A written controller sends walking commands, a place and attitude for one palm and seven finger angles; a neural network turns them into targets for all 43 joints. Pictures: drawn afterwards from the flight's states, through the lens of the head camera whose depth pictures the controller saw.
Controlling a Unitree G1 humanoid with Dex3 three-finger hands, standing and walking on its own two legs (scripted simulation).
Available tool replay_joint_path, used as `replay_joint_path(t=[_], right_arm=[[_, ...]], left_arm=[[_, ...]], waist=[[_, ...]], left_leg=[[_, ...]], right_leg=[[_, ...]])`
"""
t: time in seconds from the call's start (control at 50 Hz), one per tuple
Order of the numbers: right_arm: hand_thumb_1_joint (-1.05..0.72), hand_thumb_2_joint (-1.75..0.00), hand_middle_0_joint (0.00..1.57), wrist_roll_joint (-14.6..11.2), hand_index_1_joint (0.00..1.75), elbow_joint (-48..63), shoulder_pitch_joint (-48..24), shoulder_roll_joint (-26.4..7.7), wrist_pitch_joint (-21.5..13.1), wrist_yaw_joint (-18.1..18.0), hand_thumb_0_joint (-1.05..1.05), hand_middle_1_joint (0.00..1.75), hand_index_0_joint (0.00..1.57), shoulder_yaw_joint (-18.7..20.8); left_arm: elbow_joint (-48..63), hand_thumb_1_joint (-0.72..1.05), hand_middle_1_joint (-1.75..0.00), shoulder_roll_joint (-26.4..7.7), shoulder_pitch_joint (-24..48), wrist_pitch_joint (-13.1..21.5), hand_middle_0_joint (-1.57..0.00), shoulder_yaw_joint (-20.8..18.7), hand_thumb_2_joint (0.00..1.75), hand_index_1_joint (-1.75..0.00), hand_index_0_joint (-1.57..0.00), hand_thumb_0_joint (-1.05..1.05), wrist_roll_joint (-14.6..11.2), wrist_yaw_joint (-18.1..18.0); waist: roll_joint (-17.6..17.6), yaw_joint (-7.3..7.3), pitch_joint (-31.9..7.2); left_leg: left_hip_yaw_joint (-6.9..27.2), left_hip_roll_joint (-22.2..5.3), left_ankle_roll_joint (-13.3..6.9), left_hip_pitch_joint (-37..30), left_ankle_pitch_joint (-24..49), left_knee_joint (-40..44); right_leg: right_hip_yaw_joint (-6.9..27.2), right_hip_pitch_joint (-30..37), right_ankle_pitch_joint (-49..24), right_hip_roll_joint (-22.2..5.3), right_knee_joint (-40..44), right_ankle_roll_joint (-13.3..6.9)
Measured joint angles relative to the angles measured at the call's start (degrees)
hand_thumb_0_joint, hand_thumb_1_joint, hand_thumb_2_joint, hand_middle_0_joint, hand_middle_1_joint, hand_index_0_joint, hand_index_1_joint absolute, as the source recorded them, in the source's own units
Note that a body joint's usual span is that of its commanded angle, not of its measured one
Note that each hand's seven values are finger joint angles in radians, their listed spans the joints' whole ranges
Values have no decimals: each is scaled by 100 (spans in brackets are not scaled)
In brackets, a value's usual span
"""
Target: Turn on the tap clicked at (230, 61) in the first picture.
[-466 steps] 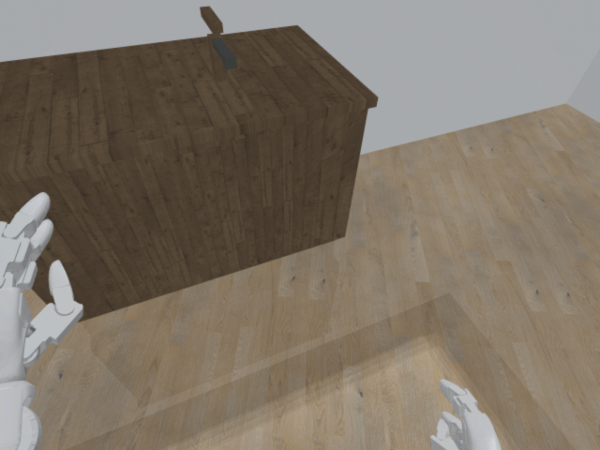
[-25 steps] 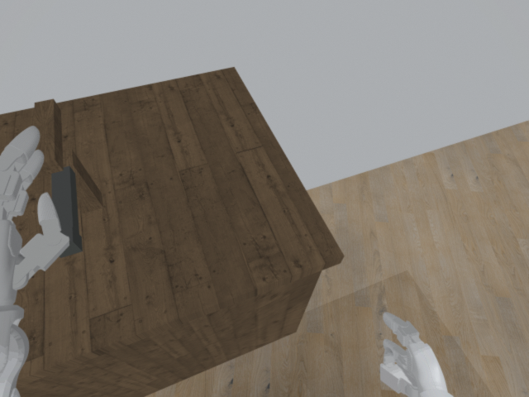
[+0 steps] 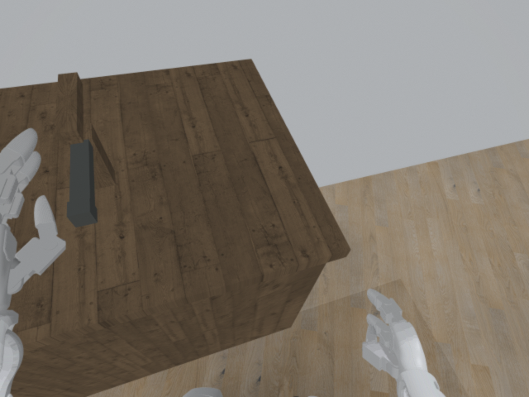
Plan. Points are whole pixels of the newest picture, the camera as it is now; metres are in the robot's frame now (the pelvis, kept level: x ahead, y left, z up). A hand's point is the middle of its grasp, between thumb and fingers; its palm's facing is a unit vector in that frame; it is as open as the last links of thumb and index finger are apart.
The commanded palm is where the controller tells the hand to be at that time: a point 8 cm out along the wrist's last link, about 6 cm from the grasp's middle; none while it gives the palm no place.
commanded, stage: shuffle to correct the standing spot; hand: left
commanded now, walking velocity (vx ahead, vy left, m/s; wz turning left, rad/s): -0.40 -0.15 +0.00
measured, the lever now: (82, 212) +0.31 +0.30 +0.08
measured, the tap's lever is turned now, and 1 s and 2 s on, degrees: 0 0 0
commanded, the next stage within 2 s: come to a stop and stand still in 0.04 s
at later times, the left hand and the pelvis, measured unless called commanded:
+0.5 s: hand (33, 296) +0.17 +0.26 +0.15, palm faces +0.38 -0.81 -0.45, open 7.4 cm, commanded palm +0.10 +0.28 +0.18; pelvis -0.04 -0.01 +0.00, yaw +3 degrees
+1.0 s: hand out of the picture +0.17 +0.28 +0.16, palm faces +0.48 -0.77 -0.43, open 7.4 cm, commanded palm +0.10 +0.29 +0.18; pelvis -0.02 -0.01 +0.00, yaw +8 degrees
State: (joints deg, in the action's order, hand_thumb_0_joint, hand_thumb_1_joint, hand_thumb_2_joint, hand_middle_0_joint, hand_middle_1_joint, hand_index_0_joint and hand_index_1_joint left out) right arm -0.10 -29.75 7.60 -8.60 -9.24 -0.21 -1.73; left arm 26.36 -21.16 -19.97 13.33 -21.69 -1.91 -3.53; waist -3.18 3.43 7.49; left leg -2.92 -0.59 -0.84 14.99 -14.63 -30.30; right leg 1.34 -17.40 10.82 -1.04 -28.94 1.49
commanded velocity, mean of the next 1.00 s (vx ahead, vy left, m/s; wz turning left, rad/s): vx -0.03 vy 0.00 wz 0.00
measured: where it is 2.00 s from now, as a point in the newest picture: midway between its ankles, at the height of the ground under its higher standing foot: outside the picture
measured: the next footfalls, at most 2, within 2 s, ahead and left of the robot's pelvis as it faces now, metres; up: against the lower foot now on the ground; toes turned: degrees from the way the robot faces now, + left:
left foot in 0.34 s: -0.04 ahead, +0.07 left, +0.00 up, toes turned +1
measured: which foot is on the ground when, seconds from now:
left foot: down 0.00-0.16, up 0.18-0.32, down 0.34-1.00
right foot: down 0.00-1.00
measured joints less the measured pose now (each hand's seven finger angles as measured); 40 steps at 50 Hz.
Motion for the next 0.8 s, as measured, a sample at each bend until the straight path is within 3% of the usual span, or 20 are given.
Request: replay_joint_path(t=[0.18, 0.26, 0.3, 0.34, 0.36, 0.48, 0.54, 0.56, 0.6, 0.64, 0.68, 0.8], right_arm=[[-90, -90, 21, 95, 30, 131, 18, -54, -138, 36, 1, 30, 21, 79], [-91, -90, 21, 43, 30, -151, 154, -210, 11, -44, 1, 30, 21, 204], [-91, -90, 21, 18, 30, -300, 275, -270, 99, -97, 1, 30, 20, 200], [-91, -90, 21, -2, 30, -361, 442, -367, 134, -158, 1, 30, 20, 196], [-91, -90, 21, -10, 30, -413, 493, -379, 128, -198, 1, 30, 20, 229], [-91, -90, 20, -101, 30, -467, 792, -311, 158, -228, 2, 30, 20, 242], [-91, -90, 20, -200, 30, -251, 1225, -362, -51, -337, 2, 30, 20, -33], [-91, -90, 20, -165, 30, -306, 1222, -332, -94, -244, 2, 30, 20, -109], [-91, -90, 20, -74, 30, -410, 1058, -302, -112, -56, 2, 30, 20, -199], [-91, -90, 20, -33, 30, -453, 882, -308, -87, 104, 2, 30, 20, -203], [-91, -90, 21, -71, 30, -427, 791, -338, -111, 228, 2, 30, 20, -156], [-91, -90, 21, -121, 30, -350, 596, -427, -150, 307, 1, 30, 21, 23]], left_arm=[[824, 89, -30, -172, -176, 334, -21, -324, 90, -30, -21, 2, -84, 206], [882, 88, -30, -93, -420, 257, -21, -232, 90, -30, -21, 2, -163, 110], [771, 88, -30, -104, -569, 122, -21, -221, 90, -30, -21, 1, -157, 9], [580, 88, -30, -145, -713, 18, -21, -222, 90, -30, -21, 1, -135, -105], [452, 88, -30, -183, -710, -19, -21, -222, 90, -30, -21, 1, -116, -145], [138, 89, -30, -188, -738, -281, -21, -163, 90, -30, -21, 2, -30, -245], [-130, 88, -30, -751, 352, 50, -22, -108, 90, -30, -21, 2, 280, -90], [-251, 88, -30, -886, 680, 193, -22, -256, 90, -30, -22, 2, 286, -113], [-532, 88, -30, -1015, 1131, 431, -22, -615, 90, -30, -22, 2, 154, -191], [-783, 88, -30, -950, 1236, 519, -21, -798, 90, -30, -21, 2, -41, -251], [-910, 89, -30, -768, 1001, 548, -21, -717, 90, -30, -21, 2, -218, -267], [-798, 89, -30, -237, -318, 390, -20, 129, 90, -30, -20, 1, -270, -128]], waist=[[124, 61, 302], [71, -75, 101], [-8, -202, -85], [64, -362, -280], [62, -426, -290], [-114, -402, -198], [-9, -226, -323], [-35, -187, -395], [14, -168, -468], [181, -231, -522], [332, -264, -593], [426, -233, -476]], left_leg=[[277, -260, 194, 699, -137, -617], [277, 76, 171, 850, -869, -1452], [145, 197, 135, 540, -870, -1120], [87, 151, 55, 17, -647, -215], [76, 163, -90, -110, -428, 49], [22, 280, -152, -518, -405, 123], [294, 269, -151, -285, -570, -279], [316, 286, -138, -231, -609, -345], [293, 249, -108, -142, -684, -479], [293, 192, -101, -119, -689, -470], [271, 189, -116, -126, -618, -300], [268, 231, -128, -172, -452, 83]], right_leg=[[-258, -504, -73, 261, -287, -272], [-199, -637, -236, 143, -111, -285], [-153, -659, -326, 44, 21, -239], [-216, -690, -352, 36, 53, -169], [-251, -682, -338, 0, 19, -135], [-191, -264, -370, -112, 105, -65], [-244, -301, 624, -39, -537, 17], [-264, -251, 683, -40, -562, -22], [-242, -258, 142, 12, -419, -107], [-247, -243, 92, 68, -323, -118], [-224, -241, 105, 75, -165, -96], [-212, -235, 22, 34, 109, -62]])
